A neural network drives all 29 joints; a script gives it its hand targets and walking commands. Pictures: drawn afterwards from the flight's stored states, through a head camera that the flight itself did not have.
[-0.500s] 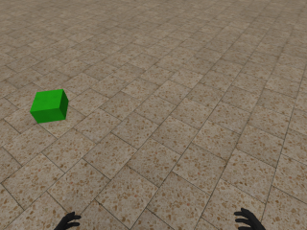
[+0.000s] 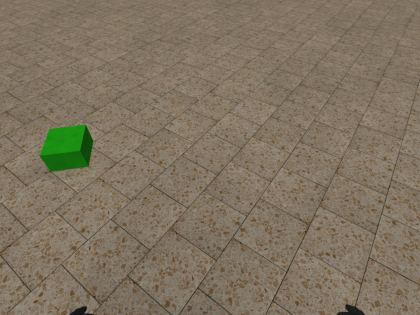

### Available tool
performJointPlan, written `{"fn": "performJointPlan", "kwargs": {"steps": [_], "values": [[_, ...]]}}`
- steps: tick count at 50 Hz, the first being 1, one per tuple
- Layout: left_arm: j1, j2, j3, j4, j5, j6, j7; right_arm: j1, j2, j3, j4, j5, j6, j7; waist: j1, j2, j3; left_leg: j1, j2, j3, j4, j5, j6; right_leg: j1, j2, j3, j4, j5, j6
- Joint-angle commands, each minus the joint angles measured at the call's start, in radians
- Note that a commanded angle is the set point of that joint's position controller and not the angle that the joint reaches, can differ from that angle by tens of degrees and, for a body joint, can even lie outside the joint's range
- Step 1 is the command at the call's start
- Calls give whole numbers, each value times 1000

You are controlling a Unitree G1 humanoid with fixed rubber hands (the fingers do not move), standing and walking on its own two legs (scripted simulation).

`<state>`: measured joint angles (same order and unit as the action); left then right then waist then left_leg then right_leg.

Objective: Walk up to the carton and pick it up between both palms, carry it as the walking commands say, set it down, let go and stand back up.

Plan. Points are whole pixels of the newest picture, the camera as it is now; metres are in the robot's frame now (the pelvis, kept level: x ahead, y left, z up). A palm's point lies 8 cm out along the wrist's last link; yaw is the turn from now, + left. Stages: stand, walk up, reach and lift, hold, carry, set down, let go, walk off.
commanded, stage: stand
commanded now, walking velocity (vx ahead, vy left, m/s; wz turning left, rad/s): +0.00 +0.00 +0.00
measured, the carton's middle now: (68, 147) +1.28 +0.92 -0.68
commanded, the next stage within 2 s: walk up in 0.74 s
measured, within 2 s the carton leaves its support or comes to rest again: neither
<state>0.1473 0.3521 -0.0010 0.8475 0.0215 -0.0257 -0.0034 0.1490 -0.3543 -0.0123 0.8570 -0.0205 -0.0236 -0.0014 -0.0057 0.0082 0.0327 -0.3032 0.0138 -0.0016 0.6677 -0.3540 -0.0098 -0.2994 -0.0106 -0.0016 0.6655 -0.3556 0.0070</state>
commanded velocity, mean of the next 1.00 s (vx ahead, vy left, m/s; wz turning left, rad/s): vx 0.01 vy -0.01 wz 0.04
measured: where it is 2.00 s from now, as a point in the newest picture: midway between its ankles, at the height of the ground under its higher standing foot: outside the picture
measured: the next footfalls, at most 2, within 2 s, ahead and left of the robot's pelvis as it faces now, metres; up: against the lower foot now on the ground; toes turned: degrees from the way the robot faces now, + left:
left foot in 1.48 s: +0.05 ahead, +0.29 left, +0.00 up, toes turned +18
right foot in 1.84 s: +0.35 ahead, +0.16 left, +0.00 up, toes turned +16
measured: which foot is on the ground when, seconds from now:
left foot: down 0.00-1.00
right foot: down 0.00-1.00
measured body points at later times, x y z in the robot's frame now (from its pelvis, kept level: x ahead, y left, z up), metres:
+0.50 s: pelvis -0.01 +0.00 +0.02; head +0.00 -0.01 +0.47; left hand +0.09 +0.30 -0.10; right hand +0.09 -0.30 -0.11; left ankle +0.00 +0.13 -0.72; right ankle +0.00 -0.12 -0.72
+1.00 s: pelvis -0.01 +0.00 +0.02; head +0.00 -0.01 +0.47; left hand +0.08 +0.31 -0.10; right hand +0.07 -0.31 -0.11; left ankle +0.00 +0.13 -0.72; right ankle +0.00 -0.13 -0.72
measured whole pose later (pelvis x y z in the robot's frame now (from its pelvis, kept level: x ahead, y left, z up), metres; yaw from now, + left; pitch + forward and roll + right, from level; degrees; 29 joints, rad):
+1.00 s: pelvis -0.01 +0.00 +0.02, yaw -1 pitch -1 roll +0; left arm 0.12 0.36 0.00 1.08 0.01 -0.01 0.00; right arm 0.12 -0.37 -0.02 1.07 -0.02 0.00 0.01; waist -0.01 0.01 0.03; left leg -0.17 0.02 0.01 0.39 -0.19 -0.01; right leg -0.18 -0.02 0.00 0.42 -0.25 0.02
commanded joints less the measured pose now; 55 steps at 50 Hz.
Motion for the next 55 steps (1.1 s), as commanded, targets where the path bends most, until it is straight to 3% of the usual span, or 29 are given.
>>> {"fn": "performJointPlan", "kwargs": {"steps": [1, 21, 46, 47, 48, 49, 50, 51, 52, 53, 54, 55], "values": [[-49, 199, 52, -29, -6, -21, 10, -48, -182, -42, -40, 4, -25, -9, 5, 7, -80, 49, 75, -83, -143, 212, 70, 52, -85, 93, -141, 214, -75], [-69, 204, 26, 130, -7, -17, 7, -74, -194, -30, 109, 7, -17, -6, 4, -5, -53, 136, 96, -85, -300, 214, 55, 113, -102, 108, -294, 225, -56], [-68, 210, 25, 195, -8, -12, 11, -87, -207, -30, 179, 9, -11, -4, 5, -4, -50, 181, 115, -80, -371, 232, 42, 144, -110, 115, -365, 254, -43], [-145, 166, 62, 147, -10, 25, 6, 79, -258, -67, 145, -26, 39, 1, -67, -68, -71, 195, 133, -131, -264, -107, 86, 0, -90, 50, -137, -156, 18], [-109, 129, 60, 128, -6, 38, 23, 2, -164, -63, 168, -13, 53, 13, -4, 102, 67, 39, 171, -246, -310, 232, 95, 13, -95, -3, -138, 40, 37], [-57, 130, 63, 131, -13, 38, 40, -42, -162, -71, 129, -8, 56, 21, 17, 124, 60, -8, 161, -241, -298, 398, 100, 95, -86, -15, -99, 97, 40], [-1, 142, 62, 139, -17, 33, 49, -66, -144, -66, 112, -3, 58, 26, 46, 94, 7, -29, 151, -215, -216, 524, 93, 154, -105, 12, -96, 134, 26], [54, 149, 68, 144, -16, 28, 54, -86, -126, -64, 69, 1, 56, 28, 69, 48, -46, -67, 128, -161, -130, 589, 61, 220, -143, 38, -119, 179, 4], [126, 162, 74, 143, -14, 35, 56, -120, -105, -65, 46, 2, 64, 28, 103, -27, -39, -172, 66, -93, -20, 419, 16, 287, -207, 117, -241, 185, -35], [137, 202, 79, 137, -10, 39, 56, -140, -61, -57, 12, -4, 75, 23, 117, -195, -26, -279, -23, 0, 191, -39, -15, 317, -376, 269, -353, 330, -121], [84, 225, 87, 117, -2, 42, 53, -126, -61, -59, -10, -14, 87, 15, 95, -217, -11, -293, 27, 6, 372, -226, -33, 249, -464, 275, -340, 410, -186], [23, 211, 86, 103, 0, 47, 50, -99, -71, -65, -2, -11, 94, 19, 62, -180, -6, -252, 58, -26, 422, -237, -34, 181, -447, 221, -316, 401, -194]]}}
